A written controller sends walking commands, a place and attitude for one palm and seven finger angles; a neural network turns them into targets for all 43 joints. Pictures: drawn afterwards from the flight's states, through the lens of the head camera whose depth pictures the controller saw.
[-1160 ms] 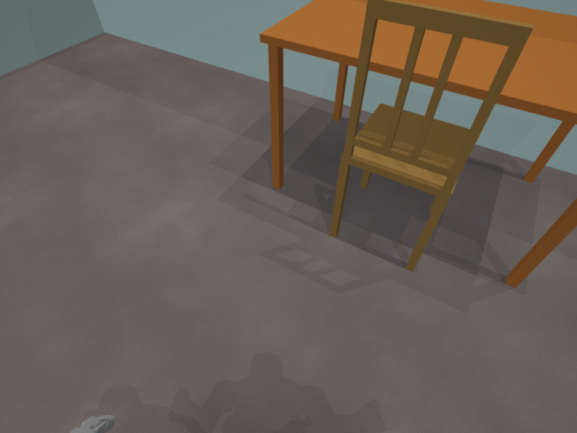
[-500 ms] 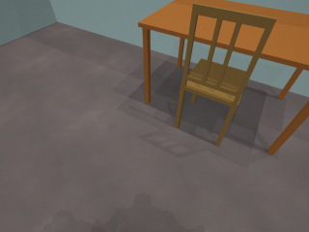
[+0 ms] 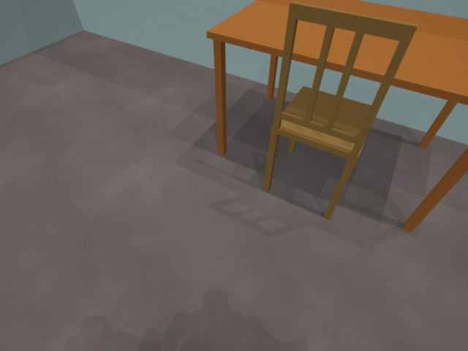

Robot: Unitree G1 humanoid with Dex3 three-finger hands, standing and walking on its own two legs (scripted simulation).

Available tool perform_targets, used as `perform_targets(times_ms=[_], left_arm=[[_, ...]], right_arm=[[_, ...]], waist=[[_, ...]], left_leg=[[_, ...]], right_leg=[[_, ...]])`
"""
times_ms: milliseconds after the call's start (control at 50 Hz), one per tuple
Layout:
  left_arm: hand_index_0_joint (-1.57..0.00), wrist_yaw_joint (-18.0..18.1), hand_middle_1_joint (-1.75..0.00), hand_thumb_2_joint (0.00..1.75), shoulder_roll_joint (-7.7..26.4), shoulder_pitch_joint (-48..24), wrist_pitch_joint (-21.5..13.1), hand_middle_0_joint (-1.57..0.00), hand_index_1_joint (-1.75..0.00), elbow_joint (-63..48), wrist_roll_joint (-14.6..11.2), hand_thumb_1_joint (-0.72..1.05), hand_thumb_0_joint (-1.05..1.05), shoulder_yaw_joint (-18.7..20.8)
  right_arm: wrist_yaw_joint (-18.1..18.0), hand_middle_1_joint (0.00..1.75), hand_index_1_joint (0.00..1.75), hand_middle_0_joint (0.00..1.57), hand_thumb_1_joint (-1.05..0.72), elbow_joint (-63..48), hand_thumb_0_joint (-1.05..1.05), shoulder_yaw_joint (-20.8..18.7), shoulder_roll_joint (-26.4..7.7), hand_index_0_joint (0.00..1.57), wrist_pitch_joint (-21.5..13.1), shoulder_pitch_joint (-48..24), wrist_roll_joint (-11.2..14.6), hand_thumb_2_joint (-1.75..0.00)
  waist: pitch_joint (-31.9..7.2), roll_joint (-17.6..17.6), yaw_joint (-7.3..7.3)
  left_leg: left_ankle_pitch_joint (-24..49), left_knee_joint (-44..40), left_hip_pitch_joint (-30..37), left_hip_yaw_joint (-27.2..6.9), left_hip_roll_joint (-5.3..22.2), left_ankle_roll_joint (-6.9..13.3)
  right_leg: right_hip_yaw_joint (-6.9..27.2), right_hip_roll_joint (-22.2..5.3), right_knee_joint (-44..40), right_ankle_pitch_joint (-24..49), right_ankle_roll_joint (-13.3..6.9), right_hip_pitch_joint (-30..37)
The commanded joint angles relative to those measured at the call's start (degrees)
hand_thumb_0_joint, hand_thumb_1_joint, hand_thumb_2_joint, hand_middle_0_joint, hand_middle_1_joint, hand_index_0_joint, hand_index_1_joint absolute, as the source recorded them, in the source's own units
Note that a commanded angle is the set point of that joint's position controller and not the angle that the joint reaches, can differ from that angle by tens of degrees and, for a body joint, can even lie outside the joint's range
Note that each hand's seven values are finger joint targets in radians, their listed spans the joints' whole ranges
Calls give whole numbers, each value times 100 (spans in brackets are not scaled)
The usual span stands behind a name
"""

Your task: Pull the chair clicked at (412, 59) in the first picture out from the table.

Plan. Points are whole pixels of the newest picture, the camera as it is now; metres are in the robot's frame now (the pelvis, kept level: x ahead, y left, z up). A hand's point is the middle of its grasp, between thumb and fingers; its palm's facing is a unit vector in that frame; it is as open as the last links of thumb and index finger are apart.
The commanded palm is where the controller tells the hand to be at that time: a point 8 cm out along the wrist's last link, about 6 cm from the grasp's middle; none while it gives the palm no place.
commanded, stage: look at it before walking up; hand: left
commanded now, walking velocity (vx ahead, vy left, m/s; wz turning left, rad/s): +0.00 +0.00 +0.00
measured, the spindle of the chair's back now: (317, 79) +1.01 -0.25 -0.05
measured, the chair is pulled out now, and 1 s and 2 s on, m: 0.00 0.00 0.00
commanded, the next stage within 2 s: walk to a spot facing it in 0.38 s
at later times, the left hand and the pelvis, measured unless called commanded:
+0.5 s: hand out of the picture +0.08 +0.24 -0.15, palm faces -0.03 -0.94 -0.34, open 7.3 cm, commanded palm none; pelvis +0.01 +0.00 +0.00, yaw +0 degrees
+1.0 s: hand out of the picture +0.16 +0.18 -0.19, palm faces -0.17 -0.98 -0.14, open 7.4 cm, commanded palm none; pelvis +0.12 +0.01 -0.02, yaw -11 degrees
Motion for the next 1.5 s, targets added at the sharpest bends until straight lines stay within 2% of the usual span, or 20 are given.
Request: perform_targets(times_ms=[0,460,500,620,740,780,800,820,860,940,1000,1060,1080,1100,1120,1140,1160,1200,1260,1480], left_arm=[[-20,101,-30,90,1223,-220,-103,-20,-30,-363,-24,90,0,247],[-20,104,-30,90,1236,-189,-115,-20,-30,-332,-25,90,0,255],[-20,114,-30,90,566,243,9,-20,-30,-155,-19,90,0,120],[-20,-41,-30,90,604,807,72,-20,-30,-336,50,90,0,285],[-20,37,-30,90,567,1326,-111,-20,-30,-336,18,90,0,477],[-20,18,-30,90,252,957,-125,-20,-30,-455,-4,90,0,461],[-20,-11,-30,90,-154,519,-173,-20,-30,-679,-22,90,0,392],[-20,29,-30,90,-45,65,-244,-20,-30,-840,21,90,0,382],[-20,-41,-30,90,-298,-25,-181,-20,-30,-817,40,90,0,407],[-20,-237,-30,90,-698,-107,-9,-20,-30,-971,41,90,0,373],[-20,-266,-30,90,-761,-11,-10,-20,-30,-1009,13,90,0,352],[-20,-226,-30,90,-450,1061,-43,-20,-30,-706,70,90,0,489],[-20,-196,-30,90,-256,1714,-72,-20,-30,-517,97,90,0,570],[-20,-148,-30,90,166,2283,-133,-20,-30,-378,108,90,0,674],[-20,-41,-30,90,709,2511,-206,-20,-30,-427,56,90,0,755],[-20,28,-30,90,850,2255,-139,-20,-30,-569,-81,90,0,777],[-20,55,-30,90,744,1646,-120,-20,-30,-764,-68,90,0,731],[-20,115,-30,90,183,712,-163,-20,-30,-973,-43,90,0,538],[-20,152,-30,90,53,317,-184,-20,-30,-1001,37,90,0,504],[-20,63,-30,90,38,811,-85,-20,-30,-988,55,90,0,569]], right_arm=[[-108,30,30,20,-90,-366,0,-226,-1161,20,-129,-237,-11,-90],[-119,30,30,20,-90,-349,0,-220,-1146,20,-115,-278,-4,-90],[-88,30,30,20,-90,-182,0,-69,-463,20,-26,106,-50,-90],[-42,30,30,20,-90,-396,0,-219,-487,20,-17,428,-97,-90],[-101,30,30,20,-90,-555,0,-243,8,20,-267,832,-27,-90],[-160,30,30,20,-90,-226,0,-303,-129,20,-366,1778,-49,-90],[-211,30,30,20,-90,101,0,-444,-546,20,-398,2683,-117,-90],[-258,30,30,20,-90,252,0,-361,-298,20,-389,3043,-100,-90],[-290,30,30,20,-90,57,0,-312,-8,20,-404,2640,-120,-90],[-326,30,30,20,-90,-4,0,-237,290,20,-483,2218,-90,-90],[-334,30,30,20,-90,-38,0,-281,156,20,-473,2028,-46,-90],[-314,30,30,20,-90,-133,0,-428,-178,20,-450,1703,23,-90],[-289,30,30,20,-90,-218,0,-437,-226,20,-439,1538,37,-90],[-212,30,30,20,-90,-297,0,-408,-43,20,-431,1520,91,-90],[-194,30,30,20,-90,-423,0,-328,488,20,-427,1887,159,-90],[-227,30,30,20,-90,-616,0,-367,464,20,-372,1490,107,-90],[-203,30,30,20,-90,-680,0,-365,435,20,-325,1430,52,-90],[-178,30,30,20,-90,-551,0,-360,424,20,-170,1310,-64,-90],[-196,30,30,20,-90,-438,0,-304,630,20,82,1754,-114,-90],[-118,30,30,20,-90,-1062,0,-308,573,20,44,544,-80,-90]], waist=[[-356,-1,6],[-345,-23,11],[-417,-52,22],[625,-309,106],[431,-635,0],[165,408,-480],[152,1950,-759],[476,1473,-812],[913,320,-519],[1131,761,-128],[873,937,81],[2,847,605],[-309,806,914],[-633,217,1178],[-1287,-1159,990],[-1102,-731,909],[-898,-902,617],[-158,118,121],[-316,-2,-316],[-185,-516,79]], left_leg=[[823,-369,118,-531,634,219],[1074,-390,257,-473,655,189],[139,-236,276,-270,598,95],[-2025,315,-722,-141,485,232],[-1184,1174,-789,490,210,101],[7,136,1075,-268,785,422],[1842,-347,2156,-1691,2033,864],[3299,-328,2371,-1851,2533,1177],[3247,-340,1783,-1009,2345,1129],[2602,-907,1051,311,1670,740],[3966,-613,850,1071,1471,688],[5025,883,773,1449,1457,560],[4625,1908,375,1521,1383,431],[2910,3603,-646,1514,1201,252],[-1856,5886,-2186,1142,299,17],[-2119,6429,-2618,262,337,108],[-1527,6602,-2610,-74,540,83],[-813,5936,-2186,-130,847,39],[-723,5105,-1763,-29,818,-90],[-833,2556,-1702,225,439,-153]], right_leg=[[567,-654,-403,820,-157,80],[560,-685,-474,1217,-163,212],[594,-612,-425,139,-115,147],[1328,-462,-456,-2280,-510,-697],[2083,-1056,-134,-154,-1057,-329],[946,-187,1681,966,-657,-1525],[-177,378,3432,-720,-295,-3000],[-3,55,4182,-1773,-249,-3728],[-17,-381,4611,-1432,-247,-3837],[-639,-414,3549,-495,-188,-3373],[-1167,-33,1978,-16,-359,-2056],[-1280,311,1566,398,-607,-407],[-1294,367,1266,555,-675,536],[-687,-198,730,864,-946,1664],[2277,-2064,263,1808,-1731,2549],[2910,-2469,-444,1802,-2023,1988],[2903,-2367,-762,738,-1764,1137],[1800,-1866,-904,622,-1157,-508],[885,-1442,-893,1396,-1162,-1195],[1159,-1162,-1015,347,-1157,-441]])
